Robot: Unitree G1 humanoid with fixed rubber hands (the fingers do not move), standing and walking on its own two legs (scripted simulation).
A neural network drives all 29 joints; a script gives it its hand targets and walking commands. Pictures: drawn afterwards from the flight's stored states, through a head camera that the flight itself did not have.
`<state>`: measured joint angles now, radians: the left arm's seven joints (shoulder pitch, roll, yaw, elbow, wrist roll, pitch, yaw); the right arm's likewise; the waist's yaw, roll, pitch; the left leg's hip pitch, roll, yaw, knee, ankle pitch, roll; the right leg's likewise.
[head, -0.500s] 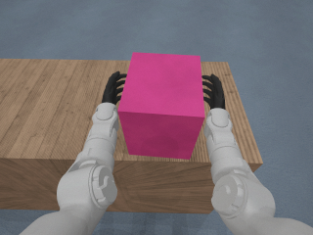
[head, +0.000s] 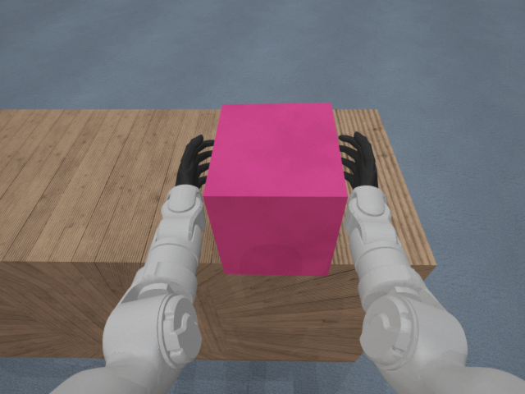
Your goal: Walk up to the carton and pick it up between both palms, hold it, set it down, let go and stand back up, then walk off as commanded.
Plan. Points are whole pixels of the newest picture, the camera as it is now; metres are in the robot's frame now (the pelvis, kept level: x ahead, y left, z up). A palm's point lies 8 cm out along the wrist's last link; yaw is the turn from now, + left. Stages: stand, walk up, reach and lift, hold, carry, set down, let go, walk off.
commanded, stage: reach and lift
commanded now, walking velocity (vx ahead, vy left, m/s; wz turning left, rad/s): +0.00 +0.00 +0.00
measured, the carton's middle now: (275, 191) +0.43 +0.01 +0.06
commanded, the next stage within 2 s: none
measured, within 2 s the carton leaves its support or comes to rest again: neither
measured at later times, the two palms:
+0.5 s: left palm (182, 168) +0.40 +0.15 +0.15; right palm (369, 163) +0.40 -0.13 +0.15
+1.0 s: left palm (164, 156) +0.38 +0.16 +0.19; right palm (371, 146) +0.39 -0.11 +0.19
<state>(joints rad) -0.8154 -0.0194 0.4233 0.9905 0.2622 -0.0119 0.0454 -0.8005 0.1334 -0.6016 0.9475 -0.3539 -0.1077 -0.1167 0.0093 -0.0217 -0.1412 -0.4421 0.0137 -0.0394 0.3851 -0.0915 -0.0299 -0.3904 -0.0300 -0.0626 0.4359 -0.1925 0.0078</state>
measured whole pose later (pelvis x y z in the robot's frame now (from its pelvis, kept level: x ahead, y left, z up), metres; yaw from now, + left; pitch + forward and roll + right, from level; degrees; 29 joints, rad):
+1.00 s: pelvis -0.01 +0.00 +0.00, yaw +0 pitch +1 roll +0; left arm -0.86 -0.02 0.36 0.75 0.22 0.41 0.09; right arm -0.90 0.01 -0.34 0.98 -0.03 0.16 -0.17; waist 0.01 -0.05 -0.17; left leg -0.31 0.01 -0.04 0.38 -0.09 -0.02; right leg -0.25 -0.03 -0.06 0.42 -0.18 0.01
